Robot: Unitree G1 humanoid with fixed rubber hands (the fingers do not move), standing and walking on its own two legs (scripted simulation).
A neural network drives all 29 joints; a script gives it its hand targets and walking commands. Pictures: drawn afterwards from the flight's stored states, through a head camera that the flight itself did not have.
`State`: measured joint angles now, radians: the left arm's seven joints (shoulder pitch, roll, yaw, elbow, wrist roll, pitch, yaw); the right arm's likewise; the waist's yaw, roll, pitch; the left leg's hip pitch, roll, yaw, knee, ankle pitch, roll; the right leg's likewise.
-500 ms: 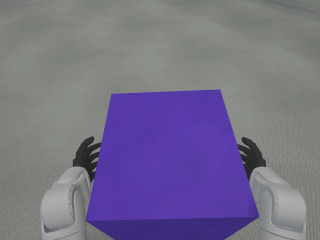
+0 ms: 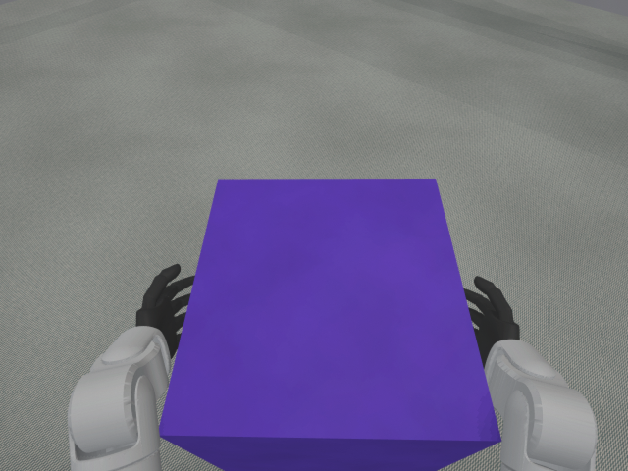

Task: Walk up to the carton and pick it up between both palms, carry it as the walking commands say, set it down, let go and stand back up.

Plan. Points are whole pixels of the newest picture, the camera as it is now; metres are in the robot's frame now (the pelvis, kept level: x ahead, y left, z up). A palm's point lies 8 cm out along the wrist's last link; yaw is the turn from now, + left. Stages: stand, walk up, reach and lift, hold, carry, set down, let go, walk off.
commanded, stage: carry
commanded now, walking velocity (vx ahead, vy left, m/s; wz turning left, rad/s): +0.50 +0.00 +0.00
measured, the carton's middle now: (325, 331) +0.29 -0.02 +0.00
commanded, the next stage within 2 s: none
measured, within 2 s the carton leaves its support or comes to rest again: neither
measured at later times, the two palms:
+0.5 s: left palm (183, 156) +0.55 +0.19 +0.09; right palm (411, 146) +0.59 -0.18 +0.07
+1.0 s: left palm (206, 77) +0.80 +0.18 +0.08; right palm (389, 80) +0.81 -0.19 +0.07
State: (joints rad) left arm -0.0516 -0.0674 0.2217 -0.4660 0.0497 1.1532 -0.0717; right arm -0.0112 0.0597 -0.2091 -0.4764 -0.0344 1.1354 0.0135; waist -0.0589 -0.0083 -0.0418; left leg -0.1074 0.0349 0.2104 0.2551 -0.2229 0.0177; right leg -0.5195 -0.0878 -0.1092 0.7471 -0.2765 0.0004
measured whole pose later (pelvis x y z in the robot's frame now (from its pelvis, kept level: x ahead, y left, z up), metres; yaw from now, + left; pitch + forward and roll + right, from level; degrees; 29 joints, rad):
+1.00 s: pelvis +0.56 +0.00 -0.01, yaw +2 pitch +5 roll +1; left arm -0.06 -0.08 0.22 -0.45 0.08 1.17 -0.06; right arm -0.05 0.02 -0.19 -0.43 -0.04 1.16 0.03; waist -0.02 0.01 -0.08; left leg -0.23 0.07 0.19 0.52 -0.29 -0.03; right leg -0.23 -0.06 -0.17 0.48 -0.30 0.00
